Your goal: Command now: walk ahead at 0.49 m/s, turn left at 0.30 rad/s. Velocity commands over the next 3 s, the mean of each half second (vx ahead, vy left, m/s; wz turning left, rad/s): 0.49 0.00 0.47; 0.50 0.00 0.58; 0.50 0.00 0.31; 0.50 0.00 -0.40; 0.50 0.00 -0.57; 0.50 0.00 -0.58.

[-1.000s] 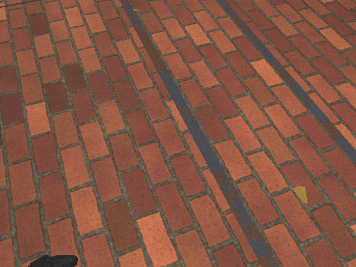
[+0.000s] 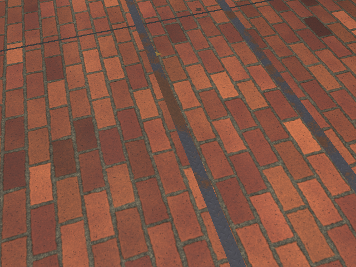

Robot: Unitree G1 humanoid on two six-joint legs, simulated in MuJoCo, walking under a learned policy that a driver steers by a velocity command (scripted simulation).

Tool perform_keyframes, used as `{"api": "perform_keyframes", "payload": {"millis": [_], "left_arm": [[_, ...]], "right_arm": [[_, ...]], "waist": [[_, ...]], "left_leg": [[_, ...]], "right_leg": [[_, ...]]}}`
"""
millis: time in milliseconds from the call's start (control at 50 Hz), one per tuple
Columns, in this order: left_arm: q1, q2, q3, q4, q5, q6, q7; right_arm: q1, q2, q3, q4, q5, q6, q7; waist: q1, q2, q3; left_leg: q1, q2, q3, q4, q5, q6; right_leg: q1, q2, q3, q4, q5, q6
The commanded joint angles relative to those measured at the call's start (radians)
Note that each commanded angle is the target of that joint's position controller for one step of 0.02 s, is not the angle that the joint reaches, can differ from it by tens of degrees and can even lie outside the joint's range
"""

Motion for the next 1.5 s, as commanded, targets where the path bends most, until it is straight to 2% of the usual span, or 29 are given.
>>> {"api": "perform_keyframes", "payload": {"millis": [20,120,260,320,360,380,400,420,440,480,560,680,780,840,860,880,900,920,980,1060,1260,1300,1340,1360,1380,1400,1420,1440,1500], "left_arm": [[-0.002,0.081,0.024,-0.014,0.007,-0.033,0.003],[0.015,0.124,0.033,0.026,0.015,-0.04,0.022],[0.129,0.189,0.049,0.076,-0.014,0.003,0.043],[0.112,0.229,0.059,0.067,-0.018,0.032,0.053],[0.083,0.241,0.06,0.053,-0.022,0.049,0.061],[0.097,0.206,0.044,0.036,-0.006,0.041,0.063],[0.205,0.046,-0.005,-0.011,0.02,0.011,0.039],[0.093,0.135,0.007,-0.023,-0.017,-0.033,0.021],[-0.006,0.178,0.018,-0.057,-0.051,-0.056,0.012],[-0.017,0.165,0.018,-0.049,-0.018,-0.065,0.025],[0.017,0.143,0.022,-0.052,0.012,-0.019,0.027],[-0.198,0.094,-0.001,-0.122,0.004,-0.018,0.022],[-0.236,0.149,0.017,-0.15,-0.01,-0.038,0.005],[-0.075,0.194,0.046,-0.109,-0.007,-0.055,0.009],[0.064,0.239,0.06,-0.094,0.011,-0.059,0.017],[0.185,0.325,0.082,-0.069,0.025,-0.047,0.02],[0.19,0.262,0.071,-0.058,-0.004,-0.039,0.011],[0.137,0.185,0.05,-0.077,-0.01,-0.032,0.014],[0.036,0.119,0.025,-0.071,0.011,-0.018,0.022],[0.046,0.146,0.036,-0.037,0.0,-0.032,0.024],[0.163,0.225,0.046,0.05,-0.03,0.0,0.019],[0.174,0.245,0.05,0.067,-0.038,0.013,0.021],[0.157,0.264,0.05,0.076,-0.042,0.025,0.028],[0.162,0.24,0.038,0.074,-0.035,0.025,0.033],[0.174,0.167,0.011,0.036,-0.004,0.016,0.032],[0.267,0.084,-0.022,0.035,-0.003,-0.005,0.018],[0.173,0.193,0.009,0.038,-0.04,-0.016,0.009],[0.096,0.203,0.013,0.005,-0.061,-0.021,0.006],[0.117,0.166,0.017,0.028,-0.035,0.003,0.014]], "right_arm": [[0.051,-0.043,-0.023,-0.049,0.001,0.016,-0.003],[-0.081,-0.037,-0.022,-0.116,-0.013,0.02,0.008],[-0.305,-0.019,-0.001,-0.238,-0.016,0.012,0.061],[-0.261,-0.067,-0.024,-0.267,-0.014,0.02,0.074],[-0.026,-0.146,-0.071,-0.223,-0.009,0.028,0.064],[0.127,-0.226,-0.105,-0.192,-0.008,0.04,0.041],[0.085,-0.313,-0.114,-0.202,-0.004,0.032,0.037],[0.115,-0.223,-0.088,-0.23,-0.015,0.018,0.041],[0.073,-0.177,-0.075,-0.227,-0.026,0.006,0.042],[-0.056,-0.127,-0.059,-0.25,-0.024,-0.003,0.039],[-0.085,-0.126,-0.054,-0.272,-0.027,-0.008,0.021],[-0.003,-0.163,-0.066,-0.25,-0.019,0.009,-0.006],[0.043,-0.147,-0.066,-0.228,-0.012,0.021,-0.011],[0.011,-0.119,-0.058,-0.241,-0.017,0.031,-0.013],[0.006,-0.064,-0.036,-0.259,-0.027,0.029,-0.009],[0.14,0.004,-0.015,-0.283,-0.008,0.021,-0.007],[0.166,-0.076,-0.022,-0.275,0.007,0.018,-0.011],[0.072,-0.151,-0.042,-0.272,0.006,0.023,-0.012],[-0.048,-0.13,-0.05,-0.304,-0.017,0.032,-0.004],[-0.068,-0.062,-0.034,-0.332,-0.01,0.048,0.006],[-0.323,-0.02,-0.003,-0.406,-0.013,0.015,0.051],[-0.327,-0.044,-0.012,-0.417,-0.017,0.014,0.057],[-0.174,-0.099,-0.043,-0.379,-0.027,0.016,0.053],[-0.024,-0.15,-0.07,-0.331,-0.027,0.022,0.042],[0.129,-0.237,-0.093,-0.304,-0.037,0.032,0.023],[0.118,-0.271,-0.086,-0.307,-0.037,0.027,0.024],[0.104,-0.174,-0.062,-0.31,-0.038,0.018,0.029],[0.049,-0.15,-0.05,-0.301,-0.038,0.01,0.03],[-0.082,-0.076,-0.032,-0.289,-0.046,-0.013,0.034]], "waist": [[-0.001,-0.133,-0.04],[0.012,-0.088,0.026],[0.089,-0.045,0.065],[0.033,-0.098,-0.015],[-0.104,-0.102,-0.148],[-0.163,0.001,-0.242],[-0.023,0.244,-0.326],[-0.1,0.116,-0.424],[-0.107,0.066,-0.277],[-0.017,-0.06,-0.129],[0.041,-0.027,-0.088],[-0.038,0.033,-0.042],[-0.04,0.068,-0.047],[0.052,0.1,-0.108],[0.115,0.033,-0.237],[0.077,-0.26,-0.383],[0.08,-0.313,-0.37],[0.104,-0.2,-0.227],[0.059,-0.133,-0.056],[0.043,-0.133,-0.032],[0.111,-0.089,0.031],[0.085,-0.109,0.021],[-0.026,-0.128,-0.087],[-0.097,-0.114,-0.177],[-0.136,0.034,-0.317],[-0.06,0.214,-0.461],[-0.108,0.093,-0.402],[-0.091,0.082,-0.243],[0.013,0.056,-0.112]], "left_leg": [[-0.14,0.076,-0.053,0.008,0.09,-0.006],[-0.228,0.06,-0.055,-0.245,0.325,-0.024],[-0.284,0.024,0.068,-0.521,0.355,0.021],[-0.155,-0.062,0.151,-0.527,0.207,0.073],[0.177,-0.141,0.17,-0.577,0.193,0.133],[0.478,-0.049,-0.014,-0.614,0.185,0.188],[0.806,0.204,-0.594,-0.71,0.019,0.386],[0.857,0.25,-0.779,-0.848,-0.068,0.403],[0.756,0.225,-0.634,-0.874,0.002,0.345],[0.472,0.142,-0.415,-0.883,0.233,0.286],[0.261,0.081,-0.276,-0.939,0.44,0.28],[0.16,-0.008,-0.186,-0.924,0.296,0.19],[0.287,0.05,-0.322,-0.81,0.22,0.165],[0.294,0.015,-0.341,-0.65,0.321,0.122],[0.197,-0.041,-0.276,-0.411,0.256,0.085],[-0.156,-0.19,-0.135,-0.067,-0.147,0.003],[-0.328,-0.133,-0.133,0.104,-0.267,-0.012],[-0.376,-0.085,-0.132,0.161,-0.176,-0.019],[-0.289,0.008,-0.085,0.068,-0.013,-0.021],[-0.28,0.041,-0.049,-0.041,0.048,-0.031],[-0.206,-0.013,0.055,-0.534,0.289,0.003],[-0.162,-0.04,0.078,-0.581,0.207,0.034],[0.093,-0.101,0.124,-0.649,0.21,0.081],[0.344,-0.11,0.112,-0.656,0.261,0.107],[0.697,0.104,-0.184,-0.622,0.273,0.19],[0.858,0.324,-0.638,-0.755,0.157,0.33],[0.797,0.303,-0.593,-0.799,0.11,0.291],[0.654,0.267,-0.413,-0.82,0.191,0.251],[0.357,0.17,-0.174,-0.924,0.32,0.198]], "right_leg": [[0.103,-0.261,0.195,-0.282,0.115,-0.138],[0.102,-0.239,0.034,-0.322,0.23,-0.131],[0.339,-0.301,-0.07,-0.255,0.391,-0.105],[0.413,-0.308,-0.11,-0.071,0.824,-0.072],[0.319,-0.27,-0.136,0.271,0.919,-0.034],[0.09,-0.221,-0.138,0.574,0.619,0.008],[-0.373,0.005,-0.03,0.926,-0.376,0.068],[-0.484,0.011,0.191,1.016,-0.424,0.047],[-0.551,-0.04,0.2,0.981,-0.326,0.019],[-0.457,-0.116,0.189,0.798,-0.198,0.018],[-0.337,-0.136,0.167,0.629,-0.11,0.084],[-0.253,-0.054,0.137,0.196,0.255,0.124],[-0.223,-0.034,0.186,0.074,0.193,0.088],[-0.005,-0.033,0.16,0.013,0.116,0.026],[0.24,-0.166,0.275,0.039,0.074,-0.035],[0.608,-0.402,0.705,-0.018,-0.119,-0.198],[0.625,-0.46,0.924,-0.103,-0.373,-0.225],[0.505,-0.417,0.779,-0.127,-0.412,-0.177],[0.203,-0.298,0.434,-0.176,-0.085,-0.116],[0.146,-0.286,0.262,-0.25,0.084,-0.142],[0.264,-0.292,0.053,-0.256,0.279,-0.123],[0.326,-0.315,0.043,-0.197,0.448,-0.11],[0.322,-0.29,-0.01,0.015,0.757,-0.075],[0.207,-0.25,-0.045,0.204,0.731,-0.043],[-0.102,-0.178,-0.069,0.55,0.355,0.006],[-0.36,-0.02,0.078,0.827,-0.427,0.037],[-0.45,-0.063,0.191,0.91,-0.415,0.027],[-0.495,-0.102,0.173,0.891,-0.332,0.018],[-0.363,-0.178,0.179,0.763,-0.143,0.039]]}}
Next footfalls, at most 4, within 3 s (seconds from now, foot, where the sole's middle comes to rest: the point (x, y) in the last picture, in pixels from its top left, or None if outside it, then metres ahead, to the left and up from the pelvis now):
0.38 left None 0.38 0.15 -0.78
0.86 right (173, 205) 0.71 0.05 -0.78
1.36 left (80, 194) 0.78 0.44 -0.78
1.90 right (93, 124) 1.16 0.44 -0.78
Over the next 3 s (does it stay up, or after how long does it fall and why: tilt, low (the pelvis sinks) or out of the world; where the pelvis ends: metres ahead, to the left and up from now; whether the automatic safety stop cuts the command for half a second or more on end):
stays up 1.54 0.57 -0.02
